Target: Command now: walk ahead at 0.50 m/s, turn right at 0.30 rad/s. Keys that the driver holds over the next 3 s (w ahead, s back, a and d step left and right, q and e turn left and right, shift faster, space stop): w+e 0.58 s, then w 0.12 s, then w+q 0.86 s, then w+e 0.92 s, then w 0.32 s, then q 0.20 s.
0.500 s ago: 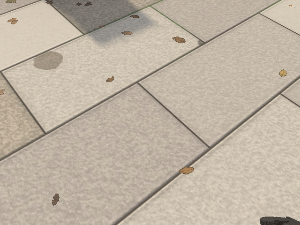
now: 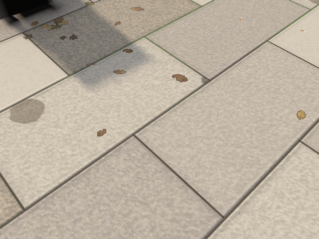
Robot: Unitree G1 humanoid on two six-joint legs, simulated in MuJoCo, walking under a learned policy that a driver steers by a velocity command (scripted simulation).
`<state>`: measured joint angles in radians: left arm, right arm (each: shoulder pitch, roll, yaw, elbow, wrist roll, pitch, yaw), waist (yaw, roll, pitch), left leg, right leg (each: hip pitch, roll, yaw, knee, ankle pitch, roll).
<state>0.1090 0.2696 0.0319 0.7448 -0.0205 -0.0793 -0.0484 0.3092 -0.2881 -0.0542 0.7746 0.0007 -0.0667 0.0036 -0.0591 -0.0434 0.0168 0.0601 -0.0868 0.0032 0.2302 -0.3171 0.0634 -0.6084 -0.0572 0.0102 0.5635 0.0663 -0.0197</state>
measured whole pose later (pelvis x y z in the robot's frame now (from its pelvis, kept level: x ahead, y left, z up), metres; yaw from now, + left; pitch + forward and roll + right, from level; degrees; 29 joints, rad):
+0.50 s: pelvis +0.30 -0.04 +0.00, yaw -16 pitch +2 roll +0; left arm 0.36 0.30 0.06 0.75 -0.03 -0.03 0.01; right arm 0.05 -0.28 -0.03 0.66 0.00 -0.10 0.02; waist 0.09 0.03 0.02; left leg -0.55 0.01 -0.11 0.50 0.02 -0.06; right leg -0.10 0.12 0.20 0.41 -0.34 -0.07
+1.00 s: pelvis +0.55 -0.13 +0.00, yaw -19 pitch +2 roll +2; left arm 0.02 0.27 0.02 0.63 -0.01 -0.09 -0.03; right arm 0.46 -0.29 -0.06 0.84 0.03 -0.05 0.00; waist -0.12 -0.03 0.01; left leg -0.05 -0.02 -0.07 0.38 -0.36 -0.02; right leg -0.44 -0.02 0.05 0.47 -0.07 -0.01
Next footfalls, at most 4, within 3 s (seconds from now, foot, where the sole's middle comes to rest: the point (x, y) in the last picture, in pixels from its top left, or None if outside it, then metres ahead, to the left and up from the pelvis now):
0.08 right None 0.23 -0.12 -0.77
0.56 left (149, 227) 0.53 0.03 -0.77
1.00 right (221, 197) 0.65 -0.29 -0.77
1.52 left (167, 140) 0.97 -0.08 -0.77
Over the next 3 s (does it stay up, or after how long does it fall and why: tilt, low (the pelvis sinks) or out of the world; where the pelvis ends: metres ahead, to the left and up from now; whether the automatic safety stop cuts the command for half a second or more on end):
stays up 1.61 -0.31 -0.01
